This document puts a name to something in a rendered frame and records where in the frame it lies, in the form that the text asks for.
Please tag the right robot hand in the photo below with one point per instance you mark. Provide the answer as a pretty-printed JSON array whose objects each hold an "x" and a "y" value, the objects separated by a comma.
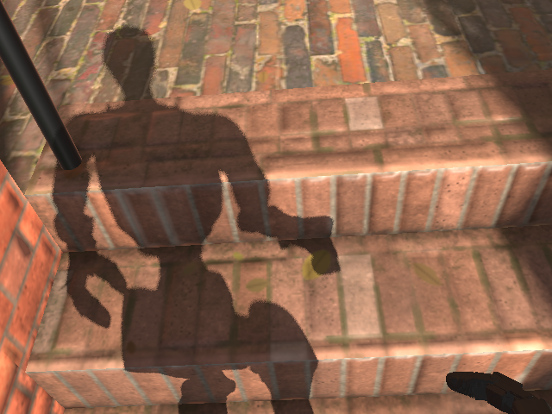
[{"x": 498, "y": 390}]

